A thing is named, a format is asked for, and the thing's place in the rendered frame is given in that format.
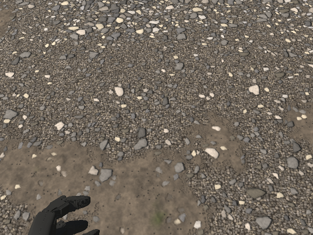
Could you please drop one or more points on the left robot hand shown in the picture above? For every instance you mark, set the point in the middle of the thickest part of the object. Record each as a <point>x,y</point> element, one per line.
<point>45,222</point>

